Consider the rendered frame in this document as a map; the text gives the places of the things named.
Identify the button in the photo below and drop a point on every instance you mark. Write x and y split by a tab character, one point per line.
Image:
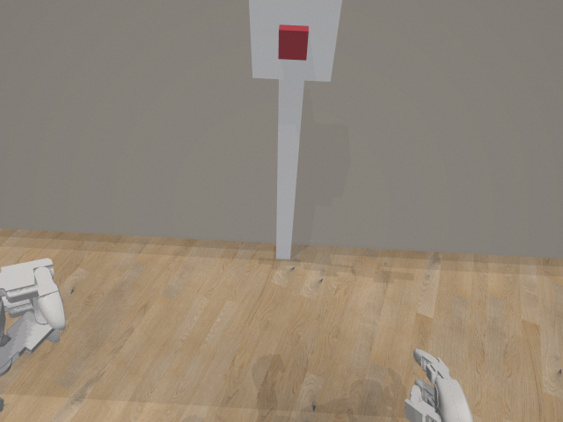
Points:
293	42

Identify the right robot hand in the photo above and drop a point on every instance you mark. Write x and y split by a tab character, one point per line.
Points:
444	403

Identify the panel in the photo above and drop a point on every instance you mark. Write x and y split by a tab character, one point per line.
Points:
322	17

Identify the left robot hand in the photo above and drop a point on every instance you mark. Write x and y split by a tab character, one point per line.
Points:
27	290

